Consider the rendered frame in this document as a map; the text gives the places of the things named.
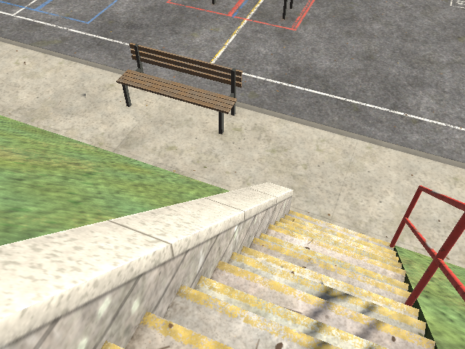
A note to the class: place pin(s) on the stairs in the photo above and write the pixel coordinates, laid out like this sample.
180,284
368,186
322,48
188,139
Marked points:
304,284

